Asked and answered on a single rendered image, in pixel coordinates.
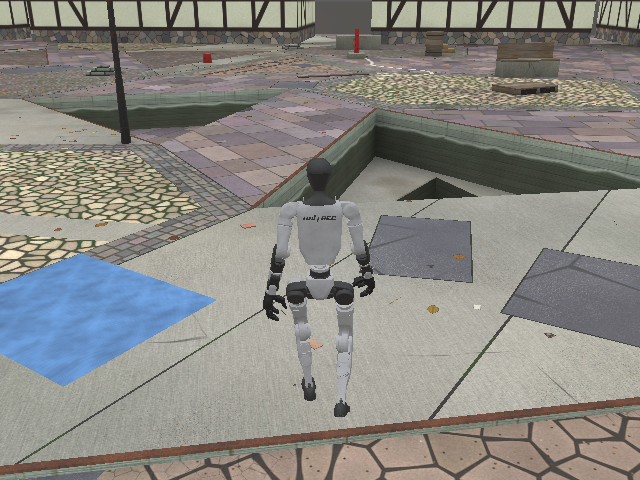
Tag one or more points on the right robot shin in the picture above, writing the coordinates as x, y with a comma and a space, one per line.
343, 369

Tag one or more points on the robot right upper arm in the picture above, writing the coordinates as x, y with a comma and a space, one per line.
350, 211

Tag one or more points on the robot left forearm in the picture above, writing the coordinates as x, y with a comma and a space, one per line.
275, 273

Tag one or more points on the robot left hand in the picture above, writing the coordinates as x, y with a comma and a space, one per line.
268, 306

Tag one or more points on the robot right hand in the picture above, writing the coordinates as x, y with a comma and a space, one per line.
361, 281

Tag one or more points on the robot left foot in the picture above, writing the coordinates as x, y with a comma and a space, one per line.
309, 393

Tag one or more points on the robot left upper arm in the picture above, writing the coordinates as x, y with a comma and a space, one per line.
287, 212

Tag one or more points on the robot right forearm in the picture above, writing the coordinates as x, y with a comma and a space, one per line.
365, 263

